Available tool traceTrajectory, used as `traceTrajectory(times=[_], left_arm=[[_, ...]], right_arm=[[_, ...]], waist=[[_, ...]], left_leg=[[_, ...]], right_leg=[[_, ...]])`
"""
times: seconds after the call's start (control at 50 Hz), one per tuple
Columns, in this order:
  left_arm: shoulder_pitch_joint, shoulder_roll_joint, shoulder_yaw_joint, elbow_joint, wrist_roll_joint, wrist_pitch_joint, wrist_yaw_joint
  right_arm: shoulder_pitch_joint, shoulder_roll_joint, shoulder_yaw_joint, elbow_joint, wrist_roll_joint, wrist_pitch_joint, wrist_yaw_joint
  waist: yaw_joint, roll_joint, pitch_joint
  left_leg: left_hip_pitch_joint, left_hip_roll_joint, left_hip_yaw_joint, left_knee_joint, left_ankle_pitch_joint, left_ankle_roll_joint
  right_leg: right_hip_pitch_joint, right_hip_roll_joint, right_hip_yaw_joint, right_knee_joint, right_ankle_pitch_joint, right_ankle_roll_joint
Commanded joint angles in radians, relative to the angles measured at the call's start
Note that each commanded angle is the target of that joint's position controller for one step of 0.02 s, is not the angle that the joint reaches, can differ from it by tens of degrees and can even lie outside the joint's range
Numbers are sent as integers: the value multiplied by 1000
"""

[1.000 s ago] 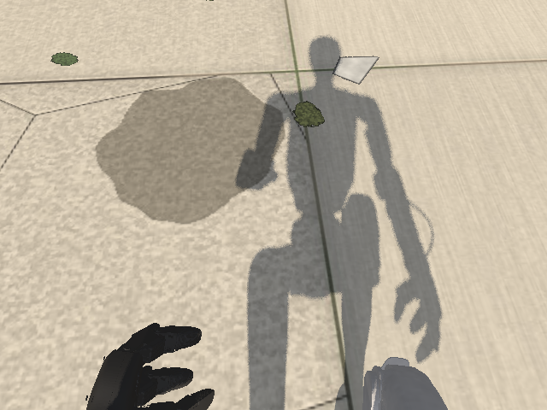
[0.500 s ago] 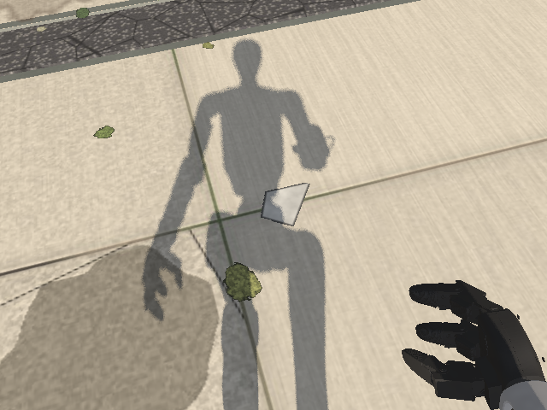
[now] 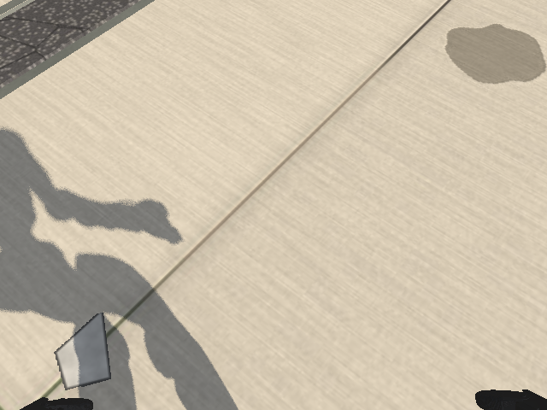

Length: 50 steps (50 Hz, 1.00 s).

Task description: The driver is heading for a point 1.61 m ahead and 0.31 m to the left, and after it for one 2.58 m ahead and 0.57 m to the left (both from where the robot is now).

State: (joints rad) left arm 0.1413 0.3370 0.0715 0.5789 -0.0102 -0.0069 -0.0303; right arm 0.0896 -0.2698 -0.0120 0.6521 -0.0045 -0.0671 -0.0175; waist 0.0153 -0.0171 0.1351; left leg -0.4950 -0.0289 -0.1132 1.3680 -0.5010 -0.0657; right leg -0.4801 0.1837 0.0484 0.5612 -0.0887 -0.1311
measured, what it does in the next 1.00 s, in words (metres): walks ahead: left foot, then right foot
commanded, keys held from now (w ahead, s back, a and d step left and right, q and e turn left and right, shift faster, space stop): shift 1.00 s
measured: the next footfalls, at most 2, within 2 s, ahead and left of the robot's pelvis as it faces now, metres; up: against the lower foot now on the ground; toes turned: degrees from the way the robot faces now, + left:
left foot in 0.24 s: +0.21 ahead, +0.20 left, +0.00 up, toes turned -11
right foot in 0.56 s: +0.09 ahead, -0.03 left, +0.00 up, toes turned -6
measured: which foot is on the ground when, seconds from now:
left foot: up 0.00-0.22, down 0.24-1.00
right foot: down 0.00-0.24, up 0.26-0.54, down 0.56-1.00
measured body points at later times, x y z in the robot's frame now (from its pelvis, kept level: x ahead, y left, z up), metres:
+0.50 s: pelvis +0.10 +0.10 +0.02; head +0.12 +0.12 +0.47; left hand +0.28 +0.34 -0.09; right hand +0.21 -0.16 -0.08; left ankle +0.17 +0.20 -0.72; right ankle +0.05 -0.04 -0.68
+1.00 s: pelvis +0.11 +0.09 +0.01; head +0.11 +0.09 +0.46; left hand +0.24 +0.31 -0.11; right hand +0.19 -0.17 -0.10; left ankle +0.17 +0.20 -0.71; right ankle +0.05 -0.03 -0.71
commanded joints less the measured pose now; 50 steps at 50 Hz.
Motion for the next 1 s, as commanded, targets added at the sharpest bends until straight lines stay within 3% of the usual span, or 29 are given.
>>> traceTrajectory(times=[0.02, 0.06, 0.12, 0.18, 0.22, 0.24, 0.26, 0.28, 0.3, 0.32, 0.34, 0.36, 0.4, 0.44, 0.48, 0.54, 0.56, 0.58, 0.6, 0.62, 0.64, 0.68, 0.76, 1.0], left_arm=[[-38, 128, 42, -99, -3, -10, 26], [-8, 123, 42, -69, 2, 2, 50], [-11, 116, 40, -55, 2, 32, 69], [-17, 74, 25, -45, 1, 42, 60], [-30, 42, 15, -43, 0, 40, 52], [18, 3, 5, -26, 8, 34, 48], [109, -49, -8, -14, 26, 29, 48], [129, 8, 8, -29, 8, 23, 50], [98, 78, 30, -23, 2, 20, 56], [55, 107, 43, -10, -6, 29, 62], [60, 85, 43, 9, -1, 46, 69], [69, 62, 38, 15, 5, 58, 73], [72, -2, 17, 23, 4, 61, 69], [38, -48, -2, 22, 2, 50, 64], [19, -42, -4, 25, 0, 44, 59], [89, -23, 3, 74, 2, 39, 53], [92, -2, 4, 75, 17, 37, 53], [94, 36, 8, 64, 32, 35, 56], [88, 53, 17, 101, 31, 30, 50], [56, -20, 0, 81, 28, 20, 44], [50, -47, -10, 88, 35, 13, 44], [56, -24, -5, 94, 28, -1, 49], [101, -36, -10, 115, 22, -7, 62], [136, -61, -12, 167, 17, -12, 67]], right_arm=[[105, -182, -57, -49, -10, 13, -13], [88, -108, -36, -49, -15, 10, -17], [75, -79, -25, -46, -2, 26, -10], [25, -80, -31, -67, 0, 40, -5], [36, -67, -39, -69, -7, 32, 3], [39, -76, -45, -74, -21, 28, 5], [35, -137, -53, -98, -46, 26, 2], [48, -168, -64, -86, -66, 31, 0], [32, -159, -68, -93, -56, 29, -1], [21, -132, -65, -94, -41, 33, -4], [-5, -113, -58, -97, -26, 39, -5], [-28, -97, -51, -96, -14, 43, -7], [-43, -63, -40, -86, -14, 55, -8], [-9, -52, -41, -67, -12, 65, -8], [61, -74, -50, -39, -10, 72, -8], [85, -77, -51, -20, 10, 75, -9], [115, -72, -49, -8, 11, 67, -8], [114, -60, -45, -12, -2, 53, -1], [116, -31, -42, -25, -12, 42, 5], [62, -46, -44, -23, -28, 37, 6], [41, -39, -46, -24, -26, 37, 8], [47, -36, -49, -13, -18, 45, 3], [64, -24, -51, 5, -9, 46, 1], [75, -20, -58, 59, -4, 52, -13]], waist=[[-54, 75, -273], [-38, 56, -312], [-26, -18, -379], [-12, -93, -320], [-34, -122, -274], [-30, -100, -247], [20, 96, -247], [33, 300, -240], [10, 262, -230], [-9, 175, -206], [3, 126, -196], [11, 121, -188], [21, 136, -190], [-11, 181, -213], [-46, 221, -228], [-16, 196, -213], [-21, 165, -214], [-31, 86, -227], [-73, -121, -215], [-42, -100, -193], [-43, -85, -180], [-35, -43, -141], [-29, -18, -125], [-23, 21, -145]], left_leg=[[-78, 57, -23, -174, 6, -16], [-14, 42, 25, -339, 96, -33], [99, 26, 47, -480, 270, -37], [156, 21, 52, -595, 326, -23], [253, 16, 73, -790, 422, 12], [305, 62, 39, -880, 504, 42], [369, 267, -178, -942, 722, 123], [311, 429, -412, -1035, 737, 311], [273, 425, -481, -1058, 563, 358], [258, 368, -395, -1046, 458, 324], [244, 315, -318, -1036, 403, 281], [221, 289, -267, -1037, 391, 261], [189, 204, -140, -1044, 381, 225], [244, 165, -90, -1032, 370, 220], [309, 190, -126, -1019, 352, 250], [270, 192, -146, -992, 329, 233], [223, 181, -137, -982, 309, 191], [161, 155, -95, -933, 303, 146], [199, 62, 37, -915, 237, 98], [255, 45, 56, -876, 265, 64], [278, 43, 58, -873, 290, 62], [274, 48, 49, -869, 322, 81], [259, 52, 40, -873, 320, 95], [282, 59, 34, -855, 391, 97]], right_leg=[[232, -322, 408, -165, 504, -203], [178, -272, 319, -120, 665, -165], [141, -242, 275, -101, 523, -113], [96, -233, 307, -103, 189, -74], [73, -212, 323, -62, 9, -30], [58, -178, 309, -12, -111, 19], [-8, -68, 204, 207, -398, 95], [-71, -26, 127, 364, -572, 149], [-91, -81, 146, 527, -545, 179], [-108, -91, 140, 613, -488, 192], [-101, -103, 128, 656, -447, 204], [-82, -114, 119, 668, -413, 214], [-2, -137, 45, 552, -358, 224], [65, -167, -2, 334, -363, 225], [119, -177, -8, 169, -386, 217], [263, -164, -33, -137, -169, 171], [326, -190, 6, -156, -107, 143], [381, -264, 74, -126, -8, 108], [262, -277, 100, -104, -120, 62], [193, -270, 105, -144, -204, 54], [159, -267, 102, -157, -259, 70], [139, -246, 81, -143, -253, 100], [143, -230, 65, -118, -225, 110], [165, -207, 42, -90, -150, 117]])
Velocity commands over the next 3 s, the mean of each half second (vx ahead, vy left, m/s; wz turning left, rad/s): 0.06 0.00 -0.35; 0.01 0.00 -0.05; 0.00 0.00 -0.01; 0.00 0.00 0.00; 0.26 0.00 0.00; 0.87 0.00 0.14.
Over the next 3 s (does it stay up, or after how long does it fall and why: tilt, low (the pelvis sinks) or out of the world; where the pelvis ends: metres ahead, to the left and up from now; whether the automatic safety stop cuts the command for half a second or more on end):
stays up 0.52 0.03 0.00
